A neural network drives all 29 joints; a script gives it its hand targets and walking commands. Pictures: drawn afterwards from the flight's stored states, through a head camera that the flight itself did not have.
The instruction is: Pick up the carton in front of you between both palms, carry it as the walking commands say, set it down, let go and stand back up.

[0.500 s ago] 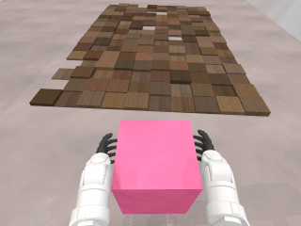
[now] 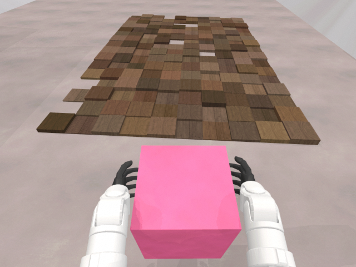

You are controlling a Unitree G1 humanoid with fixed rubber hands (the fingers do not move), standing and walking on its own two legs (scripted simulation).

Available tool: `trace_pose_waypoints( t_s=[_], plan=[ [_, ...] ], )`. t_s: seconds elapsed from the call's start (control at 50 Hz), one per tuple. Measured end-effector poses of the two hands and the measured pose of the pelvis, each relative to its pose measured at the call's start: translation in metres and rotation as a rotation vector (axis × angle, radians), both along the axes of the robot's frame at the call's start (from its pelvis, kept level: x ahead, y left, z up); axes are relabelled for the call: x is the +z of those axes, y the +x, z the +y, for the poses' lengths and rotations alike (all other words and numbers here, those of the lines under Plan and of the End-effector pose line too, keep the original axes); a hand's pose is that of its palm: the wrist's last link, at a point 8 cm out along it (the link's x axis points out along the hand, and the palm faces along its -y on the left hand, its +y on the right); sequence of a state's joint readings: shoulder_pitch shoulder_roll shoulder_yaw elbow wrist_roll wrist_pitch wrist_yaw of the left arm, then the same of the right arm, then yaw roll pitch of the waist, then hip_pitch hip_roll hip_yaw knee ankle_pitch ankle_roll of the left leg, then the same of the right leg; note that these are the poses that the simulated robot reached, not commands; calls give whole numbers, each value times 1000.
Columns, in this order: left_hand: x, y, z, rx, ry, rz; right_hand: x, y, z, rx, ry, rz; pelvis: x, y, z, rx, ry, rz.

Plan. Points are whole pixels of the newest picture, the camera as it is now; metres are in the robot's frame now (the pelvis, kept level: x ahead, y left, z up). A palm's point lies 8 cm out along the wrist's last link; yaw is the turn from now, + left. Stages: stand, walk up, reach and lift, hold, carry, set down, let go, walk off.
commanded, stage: hold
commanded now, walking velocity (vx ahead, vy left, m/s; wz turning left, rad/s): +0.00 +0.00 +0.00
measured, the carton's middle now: (183, 204) +0.29 +0.00 -0.04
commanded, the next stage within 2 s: carry in 1.36 s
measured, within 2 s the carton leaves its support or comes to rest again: neither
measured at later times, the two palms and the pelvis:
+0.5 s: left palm (119, 190) +0.28 +0.15 +0.05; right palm (248, 187) +0.28 -0.15 +0.05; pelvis -0.01 +0.00 +0.00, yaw +0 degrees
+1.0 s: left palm (119, 190) +0.28 +0.15 +0.05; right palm (248, 187) +0.28 -0.15 +0.05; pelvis +0.00 +0.00 +0.00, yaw +0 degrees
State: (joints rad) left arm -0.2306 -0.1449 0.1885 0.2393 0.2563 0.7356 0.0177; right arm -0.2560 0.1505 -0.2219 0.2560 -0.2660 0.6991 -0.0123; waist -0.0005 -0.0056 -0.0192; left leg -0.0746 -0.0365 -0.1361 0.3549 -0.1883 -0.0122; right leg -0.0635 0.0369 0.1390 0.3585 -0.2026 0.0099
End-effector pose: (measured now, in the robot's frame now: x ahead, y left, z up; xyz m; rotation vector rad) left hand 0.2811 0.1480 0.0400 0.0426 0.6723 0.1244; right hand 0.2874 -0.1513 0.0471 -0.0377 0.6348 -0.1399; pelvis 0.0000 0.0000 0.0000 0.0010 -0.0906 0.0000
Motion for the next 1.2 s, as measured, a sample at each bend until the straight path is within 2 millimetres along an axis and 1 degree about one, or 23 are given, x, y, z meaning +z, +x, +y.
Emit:
trace_pose_waypoints(
  t_s=[0.1, 0.26, 0.42, 0.92, 1.2],
  plan=[
    [8, -3, -1, -2, -1, -5, 7, -4, -1, -3, 1, -4, 0, -2, 0, -2, 0, -19],
    [6, -7, 0, 0, -4, 15, 6, -8, 0, -8, 5, 16, -1, -10, 0, -3, 0, -31],
    [8, -6, 0, 6, -12, 5, 7, -7, 1, -13, 11, 7, -2, -14, 1, -4, 0, -30],
    [7, -2, 0, -2, 1, 11, 6, -3, 0, -4, -2, 15, 0, -4, 0, -7, 1, -28],
    [7, -4, 0, 2, 0, 10, 6, -5, 0, -3, 1, 16, 0, -6, 0, -7, 1, -30]
  ],
)
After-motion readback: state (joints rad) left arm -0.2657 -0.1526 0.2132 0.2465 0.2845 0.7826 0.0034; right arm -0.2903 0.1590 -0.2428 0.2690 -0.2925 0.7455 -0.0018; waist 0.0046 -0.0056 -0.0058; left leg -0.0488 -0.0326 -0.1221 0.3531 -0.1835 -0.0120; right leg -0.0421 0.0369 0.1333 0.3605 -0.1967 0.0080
